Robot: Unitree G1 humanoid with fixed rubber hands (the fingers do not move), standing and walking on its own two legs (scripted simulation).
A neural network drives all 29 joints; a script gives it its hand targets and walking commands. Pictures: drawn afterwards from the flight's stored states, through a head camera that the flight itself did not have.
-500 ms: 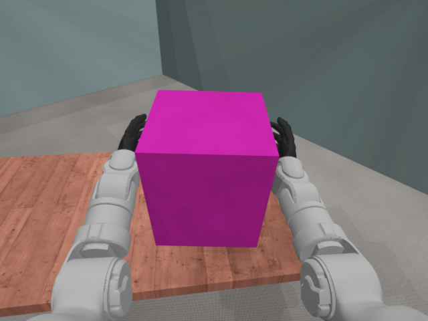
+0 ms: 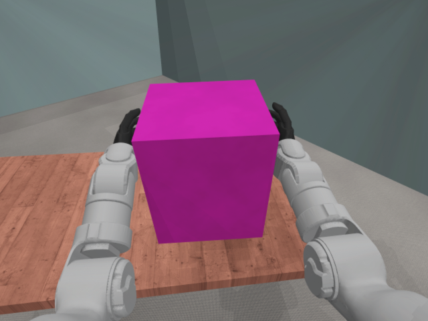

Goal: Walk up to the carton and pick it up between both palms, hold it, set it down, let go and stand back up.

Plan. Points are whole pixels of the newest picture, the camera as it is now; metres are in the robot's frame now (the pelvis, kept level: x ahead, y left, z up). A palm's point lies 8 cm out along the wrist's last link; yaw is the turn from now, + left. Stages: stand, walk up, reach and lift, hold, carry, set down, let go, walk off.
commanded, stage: reach and lift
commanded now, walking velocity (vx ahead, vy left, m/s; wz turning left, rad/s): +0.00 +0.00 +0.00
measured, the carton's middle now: (206, 161) +0.38 +0.00 +0.16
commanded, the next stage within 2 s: hold in 0.60 s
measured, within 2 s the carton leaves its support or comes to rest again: neither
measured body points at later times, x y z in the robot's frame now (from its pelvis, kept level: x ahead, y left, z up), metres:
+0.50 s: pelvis +0.01 +0.00 +0.00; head -0.07 +0.02 +0.44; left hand +0.39 +0.16 +0.21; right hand +0.39 -0.14 +0.21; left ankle +0.01 +0.10 -0.75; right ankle +0.04 -0.13 -0.75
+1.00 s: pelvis -0.01 +0.00 +0.00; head -0.09 +0.01 +0.44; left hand +0.37 +0.16 +0.22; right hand +0.38 -0.14 +0.23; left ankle +0.01 +0.10 -0.75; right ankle +0.04 -0.13 -0.75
